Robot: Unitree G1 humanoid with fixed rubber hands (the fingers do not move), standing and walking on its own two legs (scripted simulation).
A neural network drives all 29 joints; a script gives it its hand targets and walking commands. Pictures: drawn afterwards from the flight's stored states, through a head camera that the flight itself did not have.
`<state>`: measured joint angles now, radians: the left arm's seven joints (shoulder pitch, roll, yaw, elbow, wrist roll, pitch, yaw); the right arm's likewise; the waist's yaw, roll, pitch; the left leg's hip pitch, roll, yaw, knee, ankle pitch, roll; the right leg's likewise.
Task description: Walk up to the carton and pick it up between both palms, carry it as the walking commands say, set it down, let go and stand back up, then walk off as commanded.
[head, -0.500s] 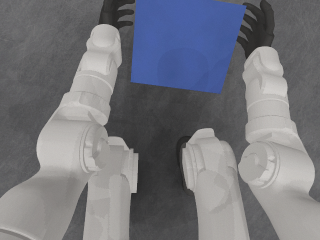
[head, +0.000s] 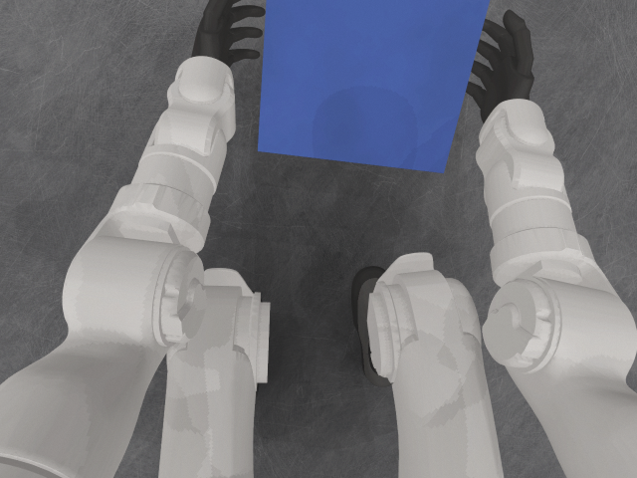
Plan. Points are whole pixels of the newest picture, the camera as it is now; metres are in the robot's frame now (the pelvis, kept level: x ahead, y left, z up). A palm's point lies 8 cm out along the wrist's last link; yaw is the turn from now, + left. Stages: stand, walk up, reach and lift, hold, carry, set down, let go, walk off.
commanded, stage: set down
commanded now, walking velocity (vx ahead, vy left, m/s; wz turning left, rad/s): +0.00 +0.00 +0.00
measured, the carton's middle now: (354, 73) +0.53 -0.08 -0.25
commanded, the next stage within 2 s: let go in 1.86 s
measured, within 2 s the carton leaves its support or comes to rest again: neither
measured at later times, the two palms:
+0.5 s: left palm (210, 81) +0.51 +0.09 -0.19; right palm (519, 122) +0.45 -0.25 -0.18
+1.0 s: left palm (168, 19) +0.53 +0.09 -0.06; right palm (635, 98) +0.45 -0.27 -0.06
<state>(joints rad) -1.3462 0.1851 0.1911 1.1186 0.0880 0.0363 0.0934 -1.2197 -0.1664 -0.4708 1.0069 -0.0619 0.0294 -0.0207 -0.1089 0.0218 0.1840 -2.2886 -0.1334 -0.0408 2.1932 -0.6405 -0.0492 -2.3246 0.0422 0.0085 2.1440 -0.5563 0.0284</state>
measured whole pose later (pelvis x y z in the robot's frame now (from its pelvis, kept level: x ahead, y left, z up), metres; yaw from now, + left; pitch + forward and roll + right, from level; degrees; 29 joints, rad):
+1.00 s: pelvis -0.04 +0.00 +0.08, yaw -1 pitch +27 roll +2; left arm -1.36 0.37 0.09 0.80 -0.14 0.24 0.12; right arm -1.23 -0.34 -0.19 0.65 0.23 0.24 -0.13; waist -0.12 0.00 0.53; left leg -1.87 -0.05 0.00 1.95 -0.56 -0.03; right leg -1.93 0.05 0.02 1.91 -0.45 0.00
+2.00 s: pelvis +0.02 -0.01 +0.29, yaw -1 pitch +39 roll +2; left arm -1.06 0.24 0.25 0.96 0.08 0.17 0.03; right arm -0.91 -0.19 -0.32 0.79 -0.03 0.17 -0.03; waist -0.10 0.03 -0.05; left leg -1.41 -0.06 -0.04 1.06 -0.33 -0.02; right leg -1.46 0.03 0.04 1.05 -0.26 -0.01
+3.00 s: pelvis +0.10 +0.02 +0.40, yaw -2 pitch -6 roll +0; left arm 0.24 0.23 0.03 0.46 -0.02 0.11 -0.07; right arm 0.23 -0.21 -0.07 0.40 -0.03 0.13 0.09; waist 0.00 0.07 0.15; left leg -0.08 -0.05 -0.04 0.47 -0.29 0.04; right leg -0.13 0.01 0.06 0.46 -0.24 0.02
